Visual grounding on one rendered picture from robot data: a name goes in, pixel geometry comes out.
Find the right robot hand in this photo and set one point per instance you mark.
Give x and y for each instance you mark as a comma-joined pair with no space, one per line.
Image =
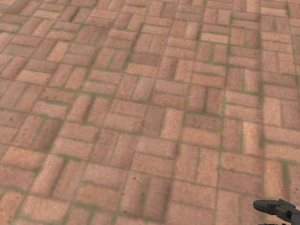
282,209

